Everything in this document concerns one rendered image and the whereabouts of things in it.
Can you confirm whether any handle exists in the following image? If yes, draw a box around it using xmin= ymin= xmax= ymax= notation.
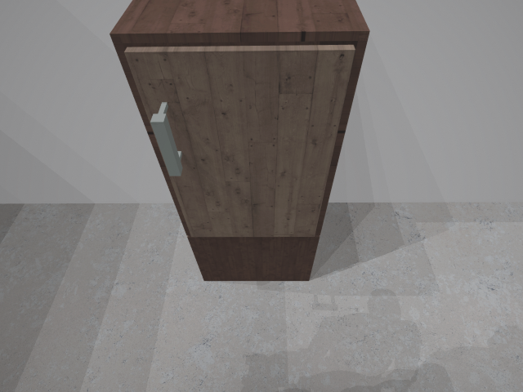
xmin=150 ymin=102 xmax=183 ymax=176

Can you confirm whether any cupboard door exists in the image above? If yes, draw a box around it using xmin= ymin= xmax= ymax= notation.
xmin=124 ymin=45 xmax=355 ymax=237

